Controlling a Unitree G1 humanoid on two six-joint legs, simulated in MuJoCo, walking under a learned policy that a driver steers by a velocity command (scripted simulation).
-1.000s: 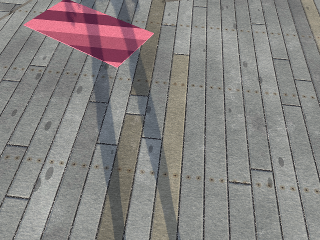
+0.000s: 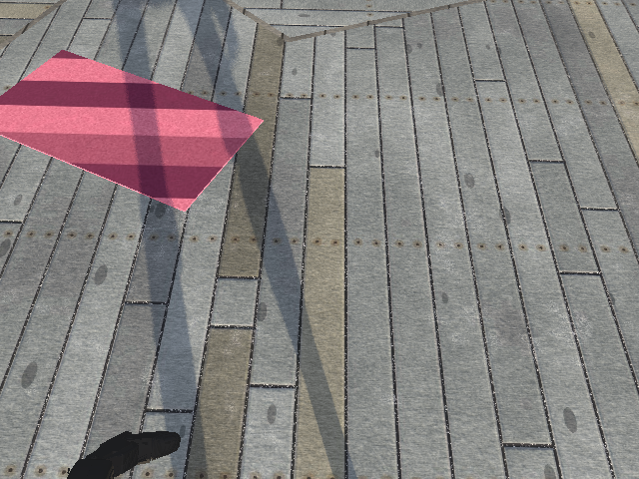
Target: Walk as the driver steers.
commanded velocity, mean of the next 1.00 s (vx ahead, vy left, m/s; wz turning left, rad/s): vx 0.45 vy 0.00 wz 0.39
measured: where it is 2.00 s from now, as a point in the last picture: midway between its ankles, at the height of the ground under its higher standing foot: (211, 407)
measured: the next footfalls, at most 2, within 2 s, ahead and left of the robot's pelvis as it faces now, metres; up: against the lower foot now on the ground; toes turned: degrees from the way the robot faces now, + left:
right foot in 0.04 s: +0.21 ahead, -0.13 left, +0.00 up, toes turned -1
left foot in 0.60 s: +0.45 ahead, +0.18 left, +0.00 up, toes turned +23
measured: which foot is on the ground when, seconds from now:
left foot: down 0.00-0.04, up 0.06-0.58, down 0.60-1.00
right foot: up 0.00-0.02, down 0.04-0.62, up 0.64-1.00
